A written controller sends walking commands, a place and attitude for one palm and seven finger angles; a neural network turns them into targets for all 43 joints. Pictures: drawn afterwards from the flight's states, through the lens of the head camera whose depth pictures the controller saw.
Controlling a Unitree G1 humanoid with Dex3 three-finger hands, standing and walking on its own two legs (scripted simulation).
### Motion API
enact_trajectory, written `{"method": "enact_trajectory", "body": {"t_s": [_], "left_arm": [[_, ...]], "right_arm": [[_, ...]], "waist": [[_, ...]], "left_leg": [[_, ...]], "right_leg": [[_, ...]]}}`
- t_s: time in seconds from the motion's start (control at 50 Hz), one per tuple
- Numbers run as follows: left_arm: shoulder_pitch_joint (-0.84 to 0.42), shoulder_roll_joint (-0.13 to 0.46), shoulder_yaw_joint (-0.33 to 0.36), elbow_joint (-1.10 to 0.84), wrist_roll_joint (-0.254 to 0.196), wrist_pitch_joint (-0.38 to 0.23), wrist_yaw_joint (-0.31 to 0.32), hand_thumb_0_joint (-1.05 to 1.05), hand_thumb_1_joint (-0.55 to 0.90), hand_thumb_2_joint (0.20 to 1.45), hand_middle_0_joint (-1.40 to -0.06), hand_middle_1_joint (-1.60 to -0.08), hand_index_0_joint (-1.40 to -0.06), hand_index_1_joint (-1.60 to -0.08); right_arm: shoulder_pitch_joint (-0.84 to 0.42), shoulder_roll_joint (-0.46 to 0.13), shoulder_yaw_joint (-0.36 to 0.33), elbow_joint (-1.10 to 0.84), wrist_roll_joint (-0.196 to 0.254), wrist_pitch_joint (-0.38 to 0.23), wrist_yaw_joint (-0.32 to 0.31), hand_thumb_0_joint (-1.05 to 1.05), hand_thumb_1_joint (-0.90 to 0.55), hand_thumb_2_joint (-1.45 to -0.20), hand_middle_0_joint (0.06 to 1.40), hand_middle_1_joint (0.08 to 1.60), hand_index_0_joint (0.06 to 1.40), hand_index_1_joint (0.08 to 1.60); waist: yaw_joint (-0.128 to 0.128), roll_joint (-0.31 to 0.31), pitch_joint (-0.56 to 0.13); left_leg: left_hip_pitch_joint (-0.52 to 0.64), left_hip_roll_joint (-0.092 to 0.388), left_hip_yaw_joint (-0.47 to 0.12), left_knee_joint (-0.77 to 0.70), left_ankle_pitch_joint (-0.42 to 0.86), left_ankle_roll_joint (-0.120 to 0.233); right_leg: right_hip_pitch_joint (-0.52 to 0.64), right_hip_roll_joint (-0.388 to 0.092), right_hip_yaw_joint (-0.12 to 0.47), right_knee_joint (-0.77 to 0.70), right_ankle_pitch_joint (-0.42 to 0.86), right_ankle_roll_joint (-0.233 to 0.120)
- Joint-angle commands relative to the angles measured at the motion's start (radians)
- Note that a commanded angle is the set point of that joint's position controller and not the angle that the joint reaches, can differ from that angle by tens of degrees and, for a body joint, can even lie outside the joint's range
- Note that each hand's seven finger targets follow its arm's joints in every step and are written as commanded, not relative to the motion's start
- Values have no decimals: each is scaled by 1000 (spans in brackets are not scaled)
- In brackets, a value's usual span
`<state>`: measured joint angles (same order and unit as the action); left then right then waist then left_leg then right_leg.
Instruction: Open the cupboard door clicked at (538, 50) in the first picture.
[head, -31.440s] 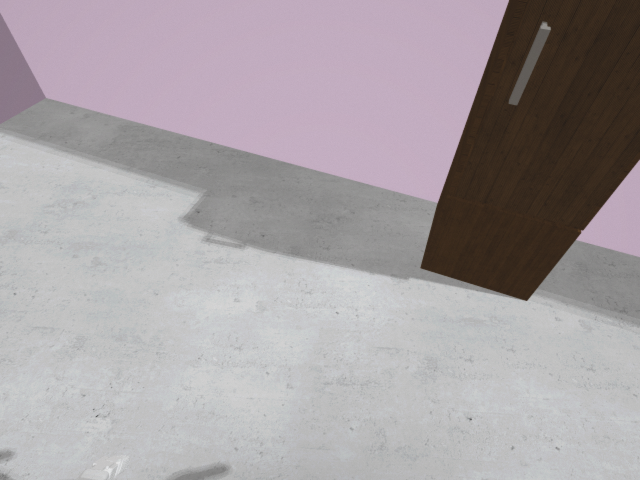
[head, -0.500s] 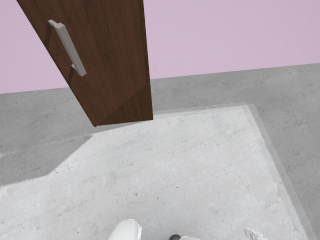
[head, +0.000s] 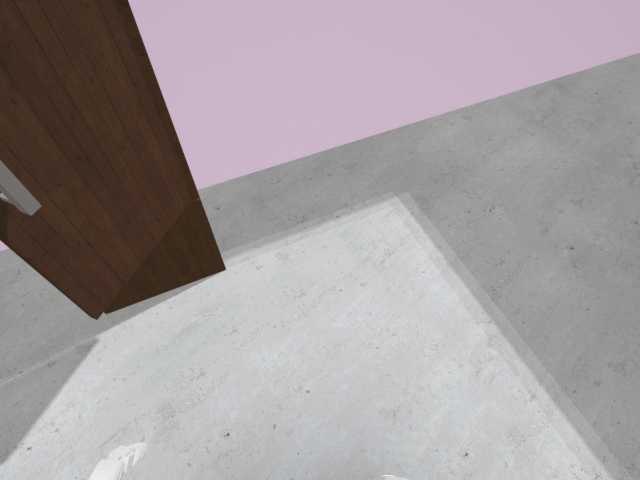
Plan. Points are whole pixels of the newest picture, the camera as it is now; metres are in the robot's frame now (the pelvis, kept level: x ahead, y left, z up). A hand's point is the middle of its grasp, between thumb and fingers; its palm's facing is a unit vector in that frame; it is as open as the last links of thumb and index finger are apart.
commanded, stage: walk to a spot facing it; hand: left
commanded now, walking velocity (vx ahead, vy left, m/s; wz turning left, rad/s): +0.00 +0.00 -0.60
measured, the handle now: out of the picture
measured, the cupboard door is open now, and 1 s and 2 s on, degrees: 43 43 43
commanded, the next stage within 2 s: turn to face it in 1.78 s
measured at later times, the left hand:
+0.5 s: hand (220, 414) +0.21 +0.16 -0.15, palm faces -0.31 -0.93 -0.20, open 7.4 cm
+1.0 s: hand (264, 374) +0.28 +0.11 -0.17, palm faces -0.56 -0.81 -0.17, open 7.4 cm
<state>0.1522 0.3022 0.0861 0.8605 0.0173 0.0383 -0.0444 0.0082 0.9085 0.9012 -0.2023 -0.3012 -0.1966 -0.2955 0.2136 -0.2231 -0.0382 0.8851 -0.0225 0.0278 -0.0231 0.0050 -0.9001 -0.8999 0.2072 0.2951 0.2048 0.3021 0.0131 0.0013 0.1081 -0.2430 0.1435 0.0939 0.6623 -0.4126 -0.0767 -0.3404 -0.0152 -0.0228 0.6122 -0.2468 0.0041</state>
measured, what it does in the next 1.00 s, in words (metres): walks ahead, turning right: left foot, then right foot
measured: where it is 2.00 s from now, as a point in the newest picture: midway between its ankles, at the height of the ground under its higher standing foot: (462, 402)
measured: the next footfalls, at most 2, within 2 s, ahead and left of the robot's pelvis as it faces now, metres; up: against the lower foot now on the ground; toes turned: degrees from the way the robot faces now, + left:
left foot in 0.26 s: +0.10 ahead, +0.14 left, +0.00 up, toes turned -8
right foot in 0.58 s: +0.02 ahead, -0.13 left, +0.00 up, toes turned -25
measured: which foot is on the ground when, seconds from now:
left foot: down 0.00-0.00, up 0.02-0.24, down 0.26-0.56, up 0.58-0.88, down 0.90-1.00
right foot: down 0.00-0.26, up 0.28-0.56, down 0.58-0.90, up 0.92-1.00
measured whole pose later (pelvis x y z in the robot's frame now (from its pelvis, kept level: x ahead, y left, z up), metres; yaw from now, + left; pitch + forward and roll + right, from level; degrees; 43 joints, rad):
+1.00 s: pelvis +0.13 -0.04 +0.01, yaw -38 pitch +2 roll -1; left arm 0.27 0.25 0.09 0.99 0.03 0.03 -0.05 0.01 0.91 0.90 -0.21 -0.30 -0.20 -0.30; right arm 0.20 -0.19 -0.02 0.86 -0.04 -0.06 -0.01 0.00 -0.91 -0.90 0.20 0.29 0.20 0.30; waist 0.02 -0.06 0.05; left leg -0.28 0.08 0.12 0.56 -0.31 0.00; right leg -0.43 0.00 0.03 1.08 -0.45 0.00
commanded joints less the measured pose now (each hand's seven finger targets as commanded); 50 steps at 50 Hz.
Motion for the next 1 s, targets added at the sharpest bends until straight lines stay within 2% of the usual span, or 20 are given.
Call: {"method": "enact_trajectory", "body": {"t_s": [0.0, 0.02, 0.2, 0.24, 0.28, 0.36, 0.44, 0.5, 0.52, 0.54, 0.56, 0.58, 0.64, 0.76, 0.82, 0.84, 0.88, 0.9, 0.92, 0.98], "left_arm": [[216, 253, 60, 8, 0, -27, 49, 0, 900, 900, -200, -300, -200, -300], [125, 224, 52, -21, 3, -15, 50, 0, 900, 900, -200, -300, -200, -300], [-36, 135, 25, -48, -1, -4, 49, 0, 900, 900, -200, -300, -200, -300], [7, 32, 1, -75, -15, 3, 34, 0, 900, 900, -200, -300, -200, -300], [-25, 69, 15, -97, -6, -5, 19, 0, 900, 900, -200, -300, -200, -300], [-44, 16, 9, -63, 1, 11, 2, 0, 900, 900, -200, -300, -200, -300], [-72, -4, -5, -74, -1, -4, -2, 0, 900, 900, -200, -300, -200, -300], [18, 27, 5, -44, -3, -14, 3, 0, 900, 900, -200, -300, -200, -300], [89, 90, 19, -19, 4, -21, 13, 0, 900, 900, -200, -300, -200, -300], [167, 212, 47, 3, 16, -30, 33, 0, 900, 900, -200, -300, -200, -300], [219, 246, 54, 22, -3, -29, 45, 0, 900, 900, -200, -300, -200, -300], [182, 232, 49, 12, -6, -24, 47, 0, 900, 900, -200, -300, -200, -300], [67, 128, 32, -10, 2, -40, 57, 0, 900, 900, -200, -300, -200, -300], [113, 152, 39, 19, 9, -64, 42, 0, 900, 900, -200, -300, -200, -300], [56, 138, 40, 16, 3, -61, 31, 0, 900, 900, -200, -300, -200, -300], [31, 104, 33, 7, 5, -61, 28, 0, 900, 900, -200, -300, -200, -300], [9, 1, 6, -48, -10, -60, 12, 0, 900, 900, -200, -300, -200, -300], [-56, 31, 15, -66, 2, -62, 6, 0, 900, 900, -200, -300, -200, -300], [-51, 28, 23, -62, 9, -72, -5, 0, 900, 900, -200, -300, -200, -300], [-50, -13, 15, -26, 18, -55, -26, 0, 900, 900, -200, -300, -200, -300]], "right_arm": [[-78, -133, -31, -137, 24, -10, -11, 0, -900, -900, 200, 300, 200, 300], [-89, -122, -36, -131, 26, -10, -2, 0, -900, -900, 200, 300, 200, 300], [101, -108, -34, -26, 19, -21, -7, 0, -900, -900, 200, 300, 200, 300], [120, -275, -65, -45, -7, -39, -16, 0, -900, -900, 200, 300, 200, 300], [61, -277, -56, -87, -15, -43, -27, 0, -900, -900, 200, 300, 200, 300], [40, -193, -37, -62, -20, -46, -23, 0, -900, -900, 200, 300, 200, 300], [126, -211, -51, -31, -16, -41, -18, 0, -900, -900, 200, 300, 200, 300], [83, -224, -60, -38, -4, -32, -7, 0, -900, -900, 200, 300, 200, 300], [66, -192, -58, -54, 7, -29, -3, 0, -900, -900, 200, 300, 200, 300], [8, -91, -37, -110, 16, -26, 5, 0, -900, -900, 200, 300, 200, 300], [-42, -113, -27, -123, 14, -14, -3, 0, -900, -900, 200, 300, 200, 300], [-41, -119, -26, -126, 17, -11, 4, 0, -900, -900, 200, 300, 200, 300], [-85, -119, -42, -99, 2, -17, 21, 0, -900, -900, 200, 300, 200, 300], [-108, -71, -38, -102, 9, -43, 36, 0, -900, -900, 200, 300, 200, 300], [-22, -86, -39, -74, 7, -61, 28, 0, -900, -900, 200, 300, 200, 300], [66, -117, -48, -43, 8, -69, 18, 0, -900, -900, 200, 300, 200, 300], [300, -296, -79, 1, -26, -85, -5, 0, -900, -900, 200, 300, 200, 300], [271, -288, -72, -3, -21, -77, -8, 0, -900, -900, 200, 300, 200, 300], [211, -243, -60, -34, -23, -85, -1, 0, -900, -900, 200, 300, 200, 300], [140, -146, -31, -24, -18, -103, -4, 0, -900, -900, 200, 300, 200, 300]], "waist": [[93, -325, -215], [60, -263, -135], [-79, -102, -169], [-64, 365, -175], [-40, 133, -141], [-22, 242, -108], [-65, 248, -187], [-9, 196, -196], [25, 42, -211], [66, -324, -198], [114, -325, -201], [88, -301, -142], [26, -209, -95], [34, -152, -138], [-31, -143, -109], [-78, -62, -125], [-165, 405, -209], [-151, 244, -122], [-112, 116, -68], [-52, 153, -16]], "left_leg": [[-371, -54, -119, 540, -256, 23], [-360, -38, -106, 531, -203, 21], [120, -108, -36, -163, 174, 21], [177, 312, -510, -433, 103, 179], [23, 348, -460, -405, 256, 277], [90, 180, -129, -296, 632, 185], [210, 178, -34, -213, 753, 162], [103, 169, 14, -97, 615, 100], [-52, 122, 53, 38, 454, 51], [-336, -40, 132, 268, -142, -8], [-406, -49, -22, 430, -281, 3], [-446, -18, -74, 490, -228, 11], [-397, -24, -77, 448, -42, -5], [-243, -94, -27, 119, 7, -2], [13, -132, 7, -114, 133, 4], [207, -100, -12, -213, 142, 11], [413, 368, -605, -461, -215, 180], [300, 411, -635, -506, -236, 241], [223, 376, -568, -503, -148, 256], [172, 232, -229, -452, 229, 170]], "right_leg": [[364, -380, 507, -249, 515, -276], [220, -330, 493, -286, 214, -264], [-63, -110, 330, -136, 140, -92], [-268, 85, 77, 278, -353, 22], [-198, -5, 83, 505, -335, 34], [-213, -12, 2, 462, -243, 49], [-100, 16, -77, 191, -220, 31], [133, 24, -86, -112, 3, 6], [312, -59, 29, -210, 206, -33], [441, -339, 421, -288, 447, -141], [416, -397, 485, -287, 451, -233], [329, -379, 482, -335, 109, -257], [237, -236, 365, -316, 136, -201], [232, -201, 373, -302, 69, -205], [50, -141, 355, -254, -63, -156], [-89, -93, 311, -168, -116, -116], [-402, 94, 33, 428, -383, -9], [-435, -3, 104, 545, -328, -16], [-443, -42, 85, 603, -248, -14], [-420, -85, 42, 582, -86, 11]]}}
